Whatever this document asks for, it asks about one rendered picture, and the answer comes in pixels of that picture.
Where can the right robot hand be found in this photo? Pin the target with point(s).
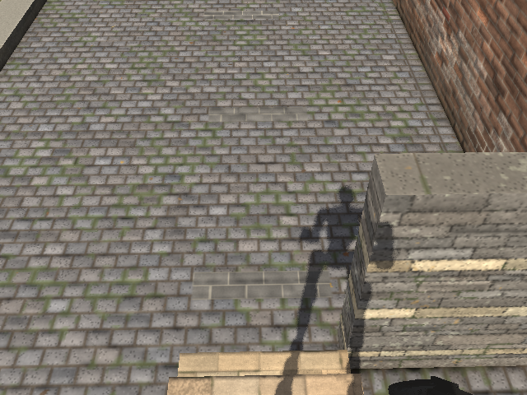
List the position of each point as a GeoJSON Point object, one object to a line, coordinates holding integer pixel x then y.
{"type": "Point", "coordinates": [433, 386]}

